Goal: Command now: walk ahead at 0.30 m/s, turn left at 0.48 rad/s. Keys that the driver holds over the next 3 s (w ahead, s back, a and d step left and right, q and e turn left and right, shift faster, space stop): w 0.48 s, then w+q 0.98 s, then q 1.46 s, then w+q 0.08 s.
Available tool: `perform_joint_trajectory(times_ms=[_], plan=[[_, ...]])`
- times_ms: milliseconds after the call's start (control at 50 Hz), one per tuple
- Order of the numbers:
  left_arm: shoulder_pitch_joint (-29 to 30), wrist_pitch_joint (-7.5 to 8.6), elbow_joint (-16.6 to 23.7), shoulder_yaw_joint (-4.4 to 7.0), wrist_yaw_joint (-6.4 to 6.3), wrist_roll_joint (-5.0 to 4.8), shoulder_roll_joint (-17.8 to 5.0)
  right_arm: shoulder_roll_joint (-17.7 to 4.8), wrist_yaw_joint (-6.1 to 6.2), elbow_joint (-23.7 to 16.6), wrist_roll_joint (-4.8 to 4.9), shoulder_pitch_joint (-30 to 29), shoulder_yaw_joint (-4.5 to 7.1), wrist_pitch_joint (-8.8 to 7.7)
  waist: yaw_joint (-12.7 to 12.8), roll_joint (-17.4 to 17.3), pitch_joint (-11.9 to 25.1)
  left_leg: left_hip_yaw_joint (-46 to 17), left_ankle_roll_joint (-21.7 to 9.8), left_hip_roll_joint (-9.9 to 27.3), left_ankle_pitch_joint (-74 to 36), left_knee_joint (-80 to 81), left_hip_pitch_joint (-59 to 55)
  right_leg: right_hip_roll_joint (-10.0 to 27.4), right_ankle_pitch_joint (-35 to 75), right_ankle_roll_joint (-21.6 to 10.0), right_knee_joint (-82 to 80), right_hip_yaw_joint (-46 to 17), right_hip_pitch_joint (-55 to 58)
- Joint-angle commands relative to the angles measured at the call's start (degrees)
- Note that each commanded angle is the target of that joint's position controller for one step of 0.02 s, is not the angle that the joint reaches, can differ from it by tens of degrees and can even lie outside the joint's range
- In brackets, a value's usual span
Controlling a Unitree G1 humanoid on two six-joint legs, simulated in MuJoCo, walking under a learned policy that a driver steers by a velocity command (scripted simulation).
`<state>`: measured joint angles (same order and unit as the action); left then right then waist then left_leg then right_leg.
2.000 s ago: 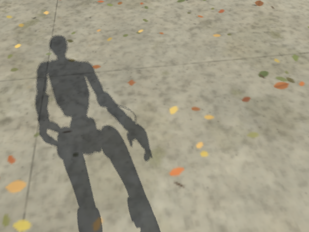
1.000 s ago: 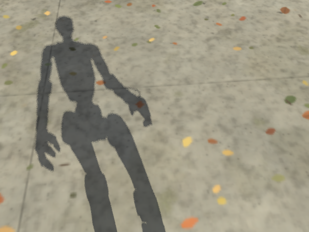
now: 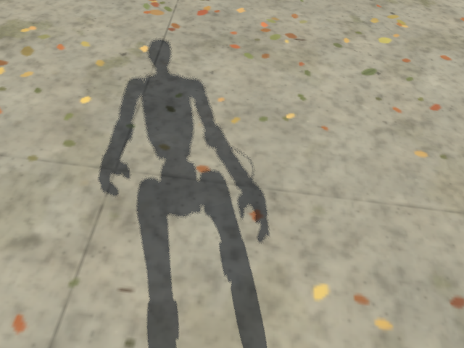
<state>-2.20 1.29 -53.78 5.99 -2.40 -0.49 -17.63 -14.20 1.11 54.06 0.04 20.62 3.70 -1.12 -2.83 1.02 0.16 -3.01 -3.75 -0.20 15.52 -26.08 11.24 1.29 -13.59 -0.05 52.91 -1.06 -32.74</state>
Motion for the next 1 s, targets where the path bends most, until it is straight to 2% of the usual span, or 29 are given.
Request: perform_joint_trajectory(times_ms=[20,80,180,260,320,360,380,400,420,440,460,480,500,520,540,560,600,660,700,740,800,840,880,900,920,940,960,980,1000], plan=[[5.5,2.45,3.7,1.23,0.72,0.02,-4.7,-8.4,0.54,-3.4,0.55,-0.8,1.38,-2.32,1.3,-7.9,-2.5,-19.2,-5.4,12.6,12.5,19.6,-7.8,1.2,8.2,0.4,-3.5,-2.5,-10.9],[6.1,3.32,3.7,0.77,1.36,-0.09,-3.3,-8.0,0.81,-2.0,0.28,3.4,1.16,-2.77,0.0,-8.8,-2.3,-16.3,-5.5,12.2,6.6,20.1,-11.6,1.1,12.4,1.6,-9.2,-1.8,-10.7],[8.9,4.21,5.1,-0.09,2.16,-0.63,-3.1,-9.3,0.84,-1.3,0.36,5.1,1.6,-2.84,-1.9,-9.8,-4.8,-14.6,-6.6,12.7,3.3,20.4,-11.9,1.8,14.0,2.8,-16.3,-1.1,-9.4],[12.4,5.28,6.9,-1.18,3.13,-1.01,-2.8,-9.6,0.71,-0.4,0.63,7.3,2.05,-2.55,-4.2,-8.8,-7.0,-13.7,-7.7,13.7,-1.0,18.8,-14.5,2.0,12.1,2.1,-21.2,0.2,-9.9],[13.4,6.02,8.1,-1.86,4.04,-1.21,-2.7,-9.7,0.46,0.0,0.9,8.4,2.28,-2.23,-4.5,-8.9,-7.5,-12.9,-7.8,14.3,-8.0,16.7,-15.5,1.4,9.3,0.5,-24.1,1.7,-7.2],[10.7,6.31,8.0,-1.68,4.44,-1.32,-3.8,-10.3,0.38,-0.2,1.19,7.5,2.57,-1.94,-2.5,-10.0,-6.3,-12.6,-7.1,15.1,-15.8,15.1,-14.8,0.5,8.2,-1.1,-25.7,2.5,-1.1],[7.8,6.39,7.4,-1.28,4.48,-1.3,-4.7,-10.8,0.36,-0.7,1.2,6.2,2.72,-1.82,-0.5,-10.6,-4.8,-11.7,-6.4,14.8,-24.1,12.7,-14.1,-0.7,7.9,-2.2,-26.3,3.3,4.1],[2.4,6.37,5.9,-0.54,4.27,-1.11,-5.9,-10.8,0.36,-1.2,1.18,4.8,2.7,-1.73,2.7,-10.5,-1.4,-9.6,-5.2,13.1,-35.3,7.3,-13.1,-2.4,9.0,-3.5,-27.6,4.5,12.2],[-6.6,6.26,3.3,0.65,3.85,-0.98,-8.2,-9.8,0.26,-1.8,0.88,4.0,2.31,-1.73,6.7,-8.7,4.7,-6.6,-3.6,9.9,-41.8,-2.9,-9.4,-2.0,10.3,-5.5,-27.4,3.9,25.2],[-18.1,6.06,1.4,1.44,3.4,0.01,-11.5,-7.8,0.15,-3.4,-0.11,3.1,1.35,-1.88,11.3,-2.5,13.9,-4.5,-1.6,6.6,-29.1,-20.2,2.3,8.7,5.5,-9.8,-26.0,-8.5,43.0],[-22.9,5.59,-0.6,2.16,3.89,0.06,-15.1,-0.5,-0.16,-4.2,0.21,9.1,-0.47,-3.31,7.8,16.4,20.4,-2.2,2.4,-4.1,12.5,-39.6,22.8,21.9,-5.5,-17.6,-32.8,-35.2,58.9],[-20.8,5.79,-0.7,0.48,4.16,-0.63,-9.2,-6.2,-0.09,-3.7,1.91,6.2,0.62,-4.47,9.2,11.7,15.8,-7.6,1.6,-1.8,16.4,-47.3,29.8,21.1,-12.6,-16.8,-38.0,-39.5,55.3],[-15.6,5.8,0.6,-0.41,3.94,-0.51,-6.2,-9.1,-0.27,-4.9,3.11,1.5,1.36,-5.16,8.3,8.2,7.0,-6.6,0.4,1.4,11.5,-48.4,33.2,19.5,-9.5,-14.2,-38.3,-30.1,47.8],[-11.4,5.7,1.7,-1.0,3.84,-0.01,-4.6,-8.8,-0.17,-4.9,2.97,-0.6,1.29,-5.23,6.6,3.3,3.4,-4.8,0.2,4.5,6.1,-46.1,30.7,17.2,-3.3,-12.6,-39.4,-22.6,40.2],[-9.1,5.68,2.1,-1.52,3.91,0.47,-2.9,-8.3,-0.07,-4.9,2.24,-1.9,1.62,-4.94,5.5,2.0,0.5,-4.2,0.5,5.9,3.1,-43.1,28.7,15.0,2.0,-11.8,-41.0,-17.5,34.4],[-8.3,5.77,2.0,-1.86,3.86,1.16,-2.2,-7.3,-0.17,-4.9,1.99,-1.2,1.82,-4.33,3.9,3.4,-0.1,-4.3,0.5,7.2,1.1,-41.2,25.7,13.5,5.1,-11.0,-42.3,-13.3,30.9],[-8.8,5.91,1.1,-1.87,3.76,1.16,-2.3,-4.5,-0.42,-4.9,2.06,-0.3,1.57,-3.18,2.8,4.5,-1.1,-3.8,0.8,7.7,-0.3,-38.9,24.2,12.5,11.0,-10.9,-44.3,-8.1,27.4],[-9.7,6.14,0.3,-1.45,3.13,1.27,-4.1,-3.9,-0.48,-7.0,1.43,-3.7,1.52,-2.42,2.5,2.7,-3.2,-4.0,2.1,7.5,-6.3,-33.7,28.5,12.6,19.5,-11.3,-46.0,-2.3,26.2],[-9.3,5.95,0.5,-1.47,2.64,1.3,-4.4,-3.7,-0.99,-8.5,1.28,-6.8,1.29,-2.69,2.8,2.3,-3.8,-2.8,2.3,6.8,-13.5,-26.0,28.2,10.9,22.4,-10.2,-46.7,2.4,25.7],[-9.7,5.78,0.8,-1.55,2.16,1.05,-4.8,-2.8,-1.81,-10.1,1.11,-11.4,0.69,-2.98,4.2,1.9,-4.5,0.8,2.0,6.1,-19.7,-18.0,25.3,9.4,23.1,-8.9,-47.4,6.5,24.9],[-14.6,5.02,-0.5,-1.4,1.62,0.33,-5.9,-1.7,-3.03,-13.5,1.1,-18.4,-0.16,-3.02,6.7,0.3,-6.0,3.6,1.0,5.1,-21.6,-11.4,26.4,11.3,25.7,-8.5,-46.4,8.6,30.6],[-16.2,3.89,-0.9,-1.17,1.43,-0.08,-6.7,-2.1,-3.89,-15.6,1.24,-20.6,-0.14,-2.93,6.8,0.4,-6.2,4.9,0.0,4.2,-18.2,-9.1,28.4,13.2,31.7,-8.1,-43.3,9.6,36.6],[-15.5,2.74,-0.2,-0.75,1.03,-0.13,-8.3,-3.9,-4.69,-17.1,1.35,-19.8,0.63,-2.76,4.8,2.3,-3.9,7.6,-1.9,1.5,-12.7,-8.7,24.9,14.2,48.1,-7.0,-37.1,11.2,40.6],[-15.2,2.13,0.3,-0.48,0.68,-0.04,-9.2,-5.3,-4.94,-17.2,1.39,-17.7,1.28,-2.54,3.1,3.8,-1.7,9.1,-3.0,-0.4,-9.4,-9.3,21.3,14.4,57.3,-6.4,-32.1,11.9,41.8],[-14.7,1.48,0.8,-0.28,0.36,0.18,-9.8,-7.3,-5.02,-16.4,1.52,-12.4,2.34,-2.3,-0.1,4.8,1.5,9.9,-4.3,-2.3,-7.0,-9.5,14.6,14.2,62.9,-5.9,-24.0,12.3,41.1],[-13.5,1.13,1.6,-0.37,0.15,-0.01,-9.8,-10.4,-4.55,-14.4,1.63,-3.5,3.99,-2.17,-4.9,3.7,5.9,9.2,-6.5,-4.0,-9.8,-5.7,1.6,12.6,60.1,-4.6,-12.1,13.1,35.8],[-14.2,1.71,3.0,-1.1,0.19,0.73,-8.3,-15.1,-3.1,-12.8,1.45,4.7,5.7,-1.43,-7.8,-3.2,11.7,-3.6,-9.9,3.5,-9.4,-4.4,-16.0,9.6,40.8,-2.5,5.8,13.3,21.9],[-19.3,3.79,5.7,-3.79,1.63,1.16,0.3,-19.0,-2.72,-14.6,1.61,1.7,6.03,-1.72,-0.8,-17.2,18.0,-38.4,-22.7,19.0,-4.2,2.5,-35.3,-4.7,-15.7,1.0,28.8,7.1,-3.7],[-13.8,6.72,6.9,-2.68,3.02,-0.56,-5.5,-13.9,-2.74,-14.8,0.8,3.8,4.46,-2.01,-4.6,-10.4,22.2,-43.5,-22.1,19.6,-1.3,7.9,-37.0,-3.0,-17.7,-0.7,32.3,-5.5,-10.2]])
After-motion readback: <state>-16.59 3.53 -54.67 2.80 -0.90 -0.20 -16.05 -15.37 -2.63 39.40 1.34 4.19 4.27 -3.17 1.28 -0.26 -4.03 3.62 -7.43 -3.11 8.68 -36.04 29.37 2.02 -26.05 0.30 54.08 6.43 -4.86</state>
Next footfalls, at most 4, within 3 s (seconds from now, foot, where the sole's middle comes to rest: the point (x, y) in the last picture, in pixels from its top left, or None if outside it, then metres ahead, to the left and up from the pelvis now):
0.44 right None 0.32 -0.16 -0.78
0.96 left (171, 318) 0.61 0.11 -0.78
1.42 right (199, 226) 0.95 0.03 -0.78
1.88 left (112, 239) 0.89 0.32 -0.78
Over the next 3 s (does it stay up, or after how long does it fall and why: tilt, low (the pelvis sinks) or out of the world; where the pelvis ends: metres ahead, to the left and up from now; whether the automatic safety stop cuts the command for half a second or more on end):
stays up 0.89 0.17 0.00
